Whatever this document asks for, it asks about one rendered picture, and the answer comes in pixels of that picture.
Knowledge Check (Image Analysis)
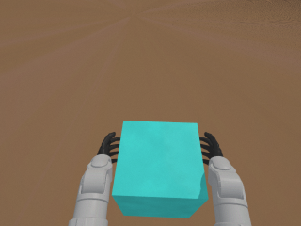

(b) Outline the carton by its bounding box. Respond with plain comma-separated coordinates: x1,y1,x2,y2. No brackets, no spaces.
112,121,209,218

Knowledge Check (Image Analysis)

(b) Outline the robot left forearm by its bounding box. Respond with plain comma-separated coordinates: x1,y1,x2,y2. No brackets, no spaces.
68,154,113,226

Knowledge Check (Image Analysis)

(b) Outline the robot right forearm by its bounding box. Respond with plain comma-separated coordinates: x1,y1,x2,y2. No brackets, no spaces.
208,156,252,226

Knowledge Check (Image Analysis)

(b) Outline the right robot hand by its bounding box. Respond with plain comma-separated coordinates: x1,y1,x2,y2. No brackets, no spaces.
199,132,224,165

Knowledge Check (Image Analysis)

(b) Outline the left robot hand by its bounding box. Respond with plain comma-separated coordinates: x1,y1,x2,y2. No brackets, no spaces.
97,132,121,164

